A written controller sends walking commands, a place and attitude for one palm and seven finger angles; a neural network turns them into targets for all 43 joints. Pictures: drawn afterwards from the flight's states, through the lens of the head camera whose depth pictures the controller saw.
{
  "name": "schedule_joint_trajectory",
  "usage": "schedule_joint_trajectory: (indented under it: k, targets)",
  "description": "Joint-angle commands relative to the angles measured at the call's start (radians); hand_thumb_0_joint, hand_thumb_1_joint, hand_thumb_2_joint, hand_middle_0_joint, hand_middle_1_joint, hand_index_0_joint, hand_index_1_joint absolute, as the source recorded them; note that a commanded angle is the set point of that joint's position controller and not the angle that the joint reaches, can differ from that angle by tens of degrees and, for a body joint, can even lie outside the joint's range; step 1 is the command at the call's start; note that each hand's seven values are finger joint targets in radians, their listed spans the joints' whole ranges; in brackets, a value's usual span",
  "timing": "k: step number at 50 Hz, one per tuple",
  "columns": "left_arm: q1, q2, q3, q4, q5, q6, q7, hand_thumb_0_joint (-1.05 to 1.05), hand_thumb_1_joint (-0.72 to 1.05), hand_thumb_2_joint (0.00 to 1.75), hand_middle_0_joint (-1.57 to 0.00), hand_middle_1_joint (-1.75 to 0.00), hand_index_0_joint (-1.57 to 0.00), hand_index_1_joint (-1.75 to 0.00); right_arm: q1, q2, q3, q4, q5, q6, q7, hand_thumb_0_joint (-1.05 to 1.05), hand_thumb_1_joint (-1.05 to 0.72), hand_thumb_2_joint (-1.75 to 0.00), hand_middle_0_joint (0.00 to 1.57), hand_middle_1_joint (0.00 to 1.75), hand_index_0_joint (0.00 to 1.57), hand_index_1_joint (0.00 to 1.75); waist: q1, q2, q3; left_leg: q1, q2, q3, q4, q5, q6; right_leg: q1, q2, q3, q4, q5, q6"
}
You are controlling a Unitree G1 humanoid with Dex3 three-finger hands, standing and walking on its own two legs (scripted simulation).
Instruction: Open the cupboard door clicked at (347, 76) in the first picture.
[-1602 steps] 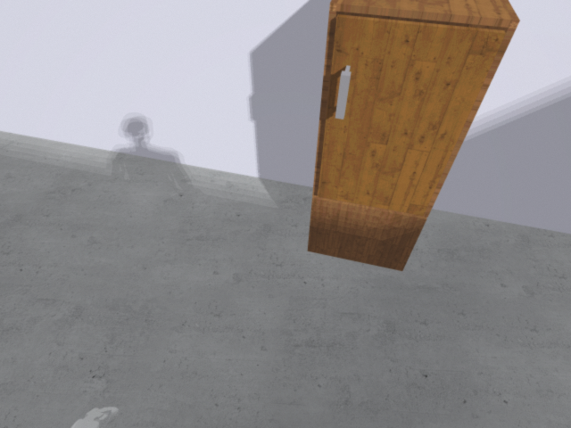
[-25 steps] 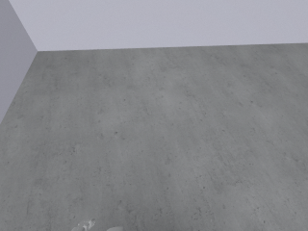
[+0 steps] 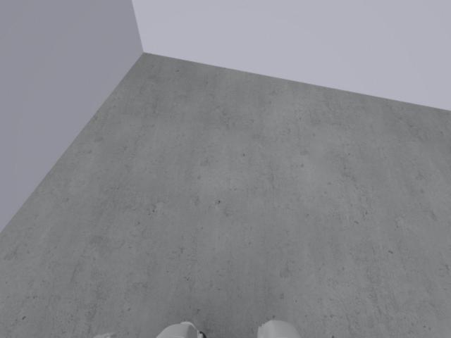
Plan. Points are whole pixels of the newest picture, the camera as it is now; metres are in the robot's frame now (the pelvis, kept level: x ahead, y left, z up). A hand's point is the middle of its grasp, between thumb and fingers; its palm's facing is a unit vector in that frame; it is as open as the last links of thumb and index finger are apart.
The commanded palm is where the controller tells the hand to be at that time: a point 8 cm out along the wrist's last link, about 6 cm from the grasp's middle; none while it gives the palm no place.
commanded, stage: turn to face it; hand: left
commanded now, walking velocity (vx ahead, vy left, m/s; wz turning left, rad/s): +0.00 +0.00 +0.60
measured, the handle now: out of the picture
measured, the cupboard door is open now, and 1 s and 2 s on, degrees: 47 47 47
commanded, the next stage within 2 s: none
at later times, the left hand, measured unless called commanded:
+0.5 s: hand out of the picture +0.05 +0.11 -0.13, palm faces +0.31 -0.91 -0.28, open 7.3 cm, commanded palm none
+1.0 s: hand out of the picture +0.03 +0.14 -0.14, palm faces +0.59 -0.75 -0.30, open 7.3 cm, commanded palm none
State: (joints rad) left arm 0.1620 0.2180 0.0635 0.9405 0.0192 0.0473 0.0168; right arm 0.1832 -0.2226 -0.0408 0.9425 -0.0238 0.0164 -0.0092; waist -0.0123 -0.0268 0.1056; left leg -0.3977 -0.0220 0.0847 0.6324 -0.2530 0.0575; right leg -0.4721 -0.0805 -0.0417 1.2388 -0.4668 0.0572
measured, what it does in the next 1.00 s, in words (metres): steps to the right, turning left: right foot, then left foot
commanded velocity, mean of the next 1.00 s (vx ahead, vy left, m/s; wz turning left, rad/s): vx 0.00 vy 0.00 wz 0.60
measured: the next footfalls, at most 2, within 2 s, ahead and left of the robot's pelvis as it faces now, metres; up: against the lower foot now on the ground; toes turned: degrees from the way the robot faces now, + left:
right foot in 0.28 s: +0.08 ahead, -0.18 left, +0.00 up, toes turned +8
left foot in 0.70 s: +0.03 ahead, +0.05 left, +0.00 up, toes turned +33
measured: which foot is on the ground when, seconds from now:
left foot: down 0.00-0.28, up 0.30-0.68, down 0.70-1.00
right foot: up 0.00-0.26, down 0.28-0.70, up 0.72-1.00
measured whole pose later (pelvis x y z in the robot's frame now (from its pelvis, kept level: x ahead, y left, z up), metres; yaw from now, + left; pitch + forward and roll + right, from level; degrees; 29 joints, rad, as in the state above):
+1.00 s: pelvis +0.07 -0.10 +0.01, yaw +37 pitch +1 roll +1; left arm 0.14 0.24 0.06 0.86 0.02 0.04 0.01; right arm 0.15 -0.22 -0.06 0.92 -0.03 0.06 0.01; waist 0.00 0.02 0.10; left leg -0.31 -0.01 -0.07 0.56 -0.27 -0.02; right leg -0.40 -0.07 -0.02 0.78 -0.40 0.08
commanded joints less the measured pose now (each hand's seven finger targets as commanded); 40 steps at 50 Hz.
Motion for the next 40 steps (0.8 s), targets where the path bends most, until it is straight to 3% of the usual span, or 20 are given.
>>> schedule_joint_trajectory:
  k: [1, 7, 11, 12, 13, 14, 15, 16, 17, 20, 24, 28, 31, 32, 33, 34, 35, 36, 37, 40]
  targets:
    - [0.052, 0.069, 0.019, -0.075, -0.001, -0.020, -0.005, 0.00, 0.90, 0.90, -0.20, -0.30, -0.20, -0.30, 0.029, -0.191, -0.048, -0.058, 0.002, -0.023, -0.013, 0.00, -0.90, -0.90, 0.20, 0.30, 0.20, 0.30, 0.016, 0.132, -0.185, 0.146, 0.237, -0.287, -0.287, 0.296, 0.097, -0.033, 0.002, 0.045, -0.099, 0.082, 0.022]
    - [-0.028, 0.062, 0.012, -0.121, -0.002, -0.022, -0.001, 0.00, 0.90, 0.90, -0.20, -0.30, -0.20, -0.30, 0.044, -0.208, -0.074, -0.065, -0.004, -0.002, -0.001, 0.00, -0.90, -0.90, 0.20, 0.30, 0.20, 0.30, -0.018, 0.159, -0.184, 0.164, 0.226, -0.363, -0.271, 0.203, 0.105, 0.014, 0.043, 0.016, -0.360, 0.039, 0.028]
    - [0.053, 0.080, 0.017, -0.112, -0.008, -0.039, 0.003, 0.00, 0.90, 0.90, -0.20, -0.30, -0.20, -0.30, -0.011, -0.203, -0.085, -0.089, 0.002, 0.011, 0.001, 0.00, -0.90, -0.90, 0.20, 0.30, 0.20, 0.30, 0.019, 0.192, -0.200, 0.084, 0.182, -0.391, -0.181, 0.259, 0.067, 0.221, 0.089, -0.004, -0.653, 0.137, 0.014]
    - [0.102, 0.108, 0.024, -0.102, -0.008, -0.049, 0.008, 0.00, 0.90, 0.90, -0.20, -0.30, -0.20, -0.30, -0.028, -0.183, -0.083, -0.098, 0.011, 0.012, 0.003, 0.00, -0.90, -0.90, 0.20, 0.30, 0.20, 0.30, 0.047, 0.137, -0.220, 0.007, 0.141, -0.369, -0.115, 0.204, 0.028, 0.354, 0.054, 0.022, -0.811, 0.233, 0.007]
    - [0.144, 0.194, 0.041, -0.099, 0.008, -0.063, 0.016, 0.00, 0.90, 0.90, -0.20, -0.30, -0.20, -0.30, -0.025, -0.121, -0.076, -0.115, 0.021, 0.011, 0.010, 0.00, -0.90, -0.90, 0.20, 0.30, 0.20, 0.30, 0.064, -0.085, -0.241, -0.158, 0.033, -0.249, 0.060, -0.029, -0.046, 0.504, -0.156, 0.220, -0.948, 0.253, -0.047]
    - [0.133, 0.263, 0.051, -0.106, 0.014, -0.061, 0.022, 0.00, 0.90, 0.90, -0.20, -0.30, -0.20, -0.30, -0.053, -0.082, -0.069, -0.142, 0.017, 0.008, 0.012, 0.00, -0.90, -0.90, 0.20, 0.30, 0.20, 0.30, 0.074, -0.299, -0.196, -0.270, -0.062, -0.101, 0.325, -0.373, -0.106, 0.463, -0.414, 0.456, -0.967, 0.461, -0.166]
    - [0.114, 0.238, 0.037, -0.107, 0.007, -0.061, 0.025, 0.00, 0.90, 0.90, -0.20, -0.30, -0.20, -0.30, -0.055, -0.126, -0.072, -0.133, 0.007, 0.014, 0.015, 0.00, -0.90, -0.90, 0.20, 0.30, 0.20, 0.30, 0.057, -0.196, -0.169, -0.243, 0.002, -0.157, 0.510, -0.369, -0.094, 0.362, -0.423, 0.381, -0.920, 0.560, -0.218]
    - [0.045, 0.156, 0.022, -0.113, 0.004, -0.069, 0.030, 0.00, 0.90, 0.90, -0.20, -0.30, -0.20, -0.30, -0.028, -0.126, -0.075, -0.097, 0.002, 0.026, 0.016, 0.00, -0.90, -0.90, 0.20, 0.30, 0.20, 0.30, 0.009, -0.203, -0.124, -0.250, 0.035, -0.183, 0.591, -0.284, -0.099, 0.324, -0.344, 0.290, -0.912, 0.607, -0.202]
    - [0.019, 0.145, 0.014, -0.120, 0.000, -0.064, 0.026, 0.00, 0.90, 0.90, -0.20, -0.30, -0.20, -0.30, -0.026, -0.105, -0.073, -0.083, 0.003, 0.038, 0.020, 0.00, -0.90, -0.90, 0.20, 0.30, 0.20, 0.30, -0.008, -0.186, -0.108, -0.239, 0.041, -0.147, 0.636, -0.225, -0.115, 0.311, -0.278, 0.205, -0.882, 0.654, -0.180]
    - [0.045, 0.124, 0.010, -0.123, 0.000, -0.066, 0.025, 0.00, 0.90, 0.90, -0.20, -0.30, -0.20, -0.30, -0.051, -0.081, -0.057, -0.083, 0.009, 0.044, 0.034, 0.00, -0.90, -0.90, 0.20, 0.30, 0.20, 0.30, -0.005, -0.200, -0.116, -0.231, 0.045, -0.084, 0.557, -0.158, -0.129, 0.388, -0.213, 0.024, -0.836, 0.822, -0.137]
    - [0.146, 0.152, 0.022, -0.097, 0.004, -0.067, 0.026, 0.00, 0.90, 0.90, -0.20, -0.30, -0.20, -0.30, -0.129, -0.064, -0.042, -0.098, 0.012, 0.041, 0.037, 0.00, -0.90, -0.90, 0.20, 0.30, 0.20, 0.30, 0.045, -0.135, -0.139, -0.187, 0.045, -0.027, 0.357, -0.171, -0.132, 0.497, -0.242, -0.011, -0.800, 0.917, -0.144]
    - [0.175, 0.176, 0.033, -0.075, 0.011, -0.063, 0.022, 0.00, 0.90, 0.90, -0.20, -0.30, -0.20, -0.30, -0.162, -0.057, -0.031, -0.113, 0.015, 0.031, 0.039, 0.00, -0.90, -0.90, 0.20, 0.30, 0.20, 0.30, 0.065, -0.186, -0.146, -0.100, 0.033, 0.020, 0.156, -0.194, -0.112, 0.517, -0.270, -0.043, -0.750, 0.969, -0.153]
    - [0.146, 0.199, 0.041, -0.079, 0.008, -0.063, 0.016, 0.00, 0.90, 0.90, -0.20, -0.30, -0.20, -0.30, -0.107, -0.080, -0.035, -0.110, 0.014, 0.023, 0.034, 0.00, -0.90, -0.90, 0.20, 0.30, 0.20, 0.30, 0.029, -0.175, -0.163, 0.042, 0.007, 0.053, -0.004, -0.125, -0.085, 0.452, -0.281, -0.087, -0.668, 0.965, -0.132]
    - [0.131, 0.205, 0.043, -0.082, 0.002, -0.064, 0.012, 0.00, 0.90, 0.90, -0.20, -0.30, -0.20, -0.30, -0.055, -0.098, -0.040, -0.099, 0.010, 0.019, 0.033, 0.00, -0.90, -0.90, 0.20, 0.30, 0.20, 0.30, -0.002, -0.154, -0.189, 0.143, -0.003, 0.058, -0.096, -0.031, -0.074, 0.409, -0.265, -0.125, -0.592, 0.934, -0.102]
    - [0.109, 0.192, 0.040, -0.088, -0.004, -0.063, 0.008, 0.00, 0.90, 0.90, -0.20, -0.30, -0.20, -0.30, 0.025, -0.143, -0.054, -0.077, 0.006, 0.013, 0.032, 0.00, -0.90, -0.90, 0.20, 0.30, 0.20, 0.30, -0.050, -0.060, -0.241, 0.330, 0.057, -0.002, -0.190, 0.169, -0.050, 0.288, -0.243, -0.153, -0.430, 0.789, -0.062]
    - [0.079, 0.127, 0.026, -0.130, -0.014, -0.058, -0.002, 0.00, 0.90, 0.90, -0.20, -0.30, -0.20, -0.30, 0.106, -0.262, -0.086, -0.065, -0.002, 0.003, 0.024, 0.00, -0.90, -0.90, 0.20, 0.30, 0.20, 0.30, -0.099, 0.242, -0.284, 0.533, 0.336, -0.377, -0.204, 0.566, 0.094, -0.031, -0.090, -0.174, -0.185, 0.105, 0.014]
    - [0.004, 0.107, 0.009, -0.173, -0.010, -0.045, 0.005, 0.00, 0.90, 0.90, -0.20, -0.30, -0.20, -0.30, 0.166, -0.314, -0.094, -0.048, 0.008, 0.011, 0.014, 0.00, -0.90, -0.90, 0.20, 0.30, 0.20, 0.30, -0.117, 0.283, -0.288, 0.531, 0.468, -0.518, -0.200, 0.900, 0.214, -0.156, -0.035, -0.052, -0.040, -0.211, 0.024]
    - [-0.009, 0.132, 0.014, -0.186, -0.005, -0.032, 0.012, 0.00, 0.90, 0.90, -0.20, -0.30, -0.20, -0.30, 0.143, -0.301, -0.087, -0.049, 0.006, 0.016, 0.012, 0.00, -0.90, -0.90, 0.20, 0.30, 0.20, 0.30, -0.093, 0.149, -0.254, 0.454, 0.471, -0.418, -0.202, 0.719, 0.223, -0.146, -0.061, 0.027, -0.013, -0.189, 0.012]
    - [-0.028, 0.122, 0.019, -0.169, -0.001, -0.027, 0.015, 0.00, 0.90, 0.90, -0.20, -0.30, -0.20, -0.30, 0.084, -0.260, -0.078, -0.066, 0.003, 0.009, 0.004, 0.00, -0.90, -0.90, 0.20, 0.30, 0.20, 0.30, -0.079, 0.179, -0.205, 0.355, 0.390, -0.396, -0.239, 0.543, 0.185, -0.139, -0.060, 0.029, -0.040, -0.115, 0.018]
    - [0.016, 0.120, 0.023, -0.117, 0.000, -0.014, -0.002, 0.00, 0.90, 0.90, -0.20, -0.30, -0.20, -0.30, -0.049, -0.211, -0.061, -0.098, 0.000, 0.005, -0.006, 0.00, -0.90, -0.90, 0.20, 0.30, 0.20, 0.30, -0.006, 0.191, -0.102, 0.193, 0.273, -0.305, -0.271, 0.385, 0.109, -0.083, -0.039, 0.042, -0.086, 0.016, 0.028]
